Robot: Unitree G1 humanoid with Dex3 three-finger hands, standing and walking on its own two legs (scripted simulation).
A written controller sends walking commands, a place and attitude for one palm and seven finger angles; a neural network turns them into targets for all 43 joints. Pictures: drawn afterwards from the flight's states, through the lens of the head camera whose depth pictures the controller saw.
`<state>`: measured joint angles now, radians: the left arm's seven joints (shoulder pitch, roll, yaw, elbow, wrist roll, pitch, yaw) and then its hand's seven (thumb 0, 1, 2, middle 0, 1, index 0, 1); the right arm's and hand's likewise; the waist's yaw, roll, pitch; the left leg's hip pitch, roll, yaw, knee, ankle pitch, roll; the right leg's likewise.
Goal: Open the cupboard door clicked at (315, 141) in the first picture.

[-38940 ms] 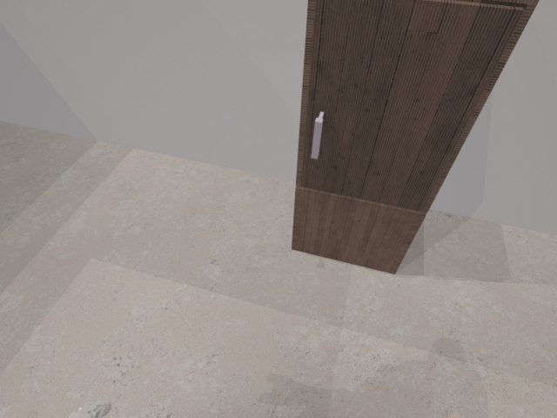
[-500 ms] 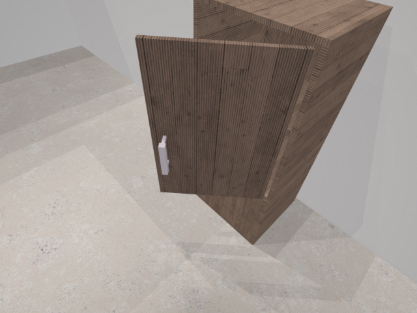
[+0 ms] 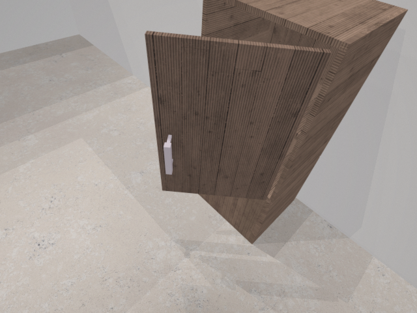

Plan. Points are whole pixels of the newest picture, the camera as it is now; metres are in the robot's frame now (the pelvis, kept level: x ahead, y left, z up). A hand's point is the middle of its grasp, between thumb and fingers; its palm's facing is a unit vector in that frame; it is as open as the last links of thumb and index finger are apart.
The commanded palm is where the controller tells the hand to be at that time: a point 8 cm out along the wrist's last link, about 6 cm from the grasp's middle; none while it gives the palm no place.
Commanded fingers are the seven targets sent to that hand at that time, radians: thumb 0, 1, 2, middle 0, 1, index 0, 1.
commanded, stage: raise the hand with hooked fingers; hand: left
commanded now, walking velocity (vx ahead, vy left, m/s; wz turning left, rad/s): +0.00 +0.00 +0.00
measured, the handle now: (169, 154) +0.57 +0.15 -0.11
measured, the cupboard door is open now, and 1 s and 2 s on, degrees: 42 42 42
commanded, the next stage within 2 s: none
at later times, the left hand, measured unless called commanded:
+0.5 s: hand (111, 301) +0.16 +0.20 -0.10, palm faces -0.02 -1.00 +0.03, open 8.4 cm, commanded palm +0.13 +0.26 -0.08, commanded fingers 0.00 0.41 0.69 -0.23 -0.62 -0.23 -0.62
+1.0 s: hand (98, 269) +0.21 +0.24 -0.08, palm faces +0.03 -1.00 -0.04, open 11.4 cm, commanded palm +0.19 +0.29 -0.08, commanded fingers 0.00 -0.17 0.44 -0.28 -0.99 -0.28 -0.99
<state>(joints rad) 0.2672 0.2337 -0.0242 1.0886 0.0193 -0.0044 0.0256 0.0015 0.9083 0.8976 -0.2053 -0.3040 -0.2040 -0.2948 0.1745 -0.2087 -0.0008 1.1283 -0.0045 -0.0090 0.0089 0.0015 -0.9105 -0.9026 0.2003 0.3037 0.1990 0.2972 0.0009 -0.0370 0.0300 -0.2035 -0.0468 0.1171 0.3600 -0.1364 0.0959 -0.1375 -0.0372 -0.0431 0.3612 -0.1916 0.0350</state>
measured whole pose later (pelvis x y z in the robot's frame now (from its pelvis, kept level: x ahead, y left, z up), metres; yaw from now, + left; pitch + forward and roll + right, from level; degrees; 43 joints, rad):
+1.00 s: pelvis +0.01 -0.01 -0.12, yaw +4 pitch +20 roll -5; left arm 0.33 0.34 0.31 0.10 -0.37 -0.40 -0.45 0.00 0.05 0.53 -0.27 -0.85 -0.26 -0.84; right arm 0.23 -0.24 0.01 0.56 0.04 -0.22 -0.03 0.01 -0.91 -0.90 0.20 0.30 0.20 0.30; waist 0.00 0.03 -0.17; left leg -1.09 -0.02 0.01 1.28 -0.53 0.09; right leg -1.00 0.07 -0.12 1.20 -0.55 -0.06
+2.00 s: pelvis +0.00 +0.00 -0.12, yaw +3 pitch +21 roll -6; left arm 0.03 0.45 0.42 0.39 -0.40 -0.39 -0.59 -0.02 -0.50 0.30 -0.31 -1.20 -0.30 -1.20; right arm 0.26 -0.30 0.03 0.51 0.05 -0.19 -0.02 0.01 -0.91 -0.90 0.20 0.30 0.20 0.30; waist -0.02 0.02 -0.16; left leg -1.13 -0.03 0.02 1.27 -0.51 0.11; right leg -1.04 0.06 -0.11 1.19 -0.53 -0.03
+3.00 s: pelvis +0.01 -0.01 -0.13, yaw +3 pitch +24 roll -5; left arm -0.33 0.45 0.36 0.68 -0.28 -0.41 -0.48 -0.02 -0.50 0.30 -0.30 -1.20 -0.30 -1.20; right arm 0.27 -0.29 0.04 0.57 0.04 -0.06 -0.02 0.01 -0.91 -0.90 0.20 0.30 0.20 0.30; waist -0.06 0.02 -0.17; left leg -1.19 -0.01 0.02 1.31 -0.54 0.09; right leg -1.11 0.07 -0.11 1.24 -0.56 -0.05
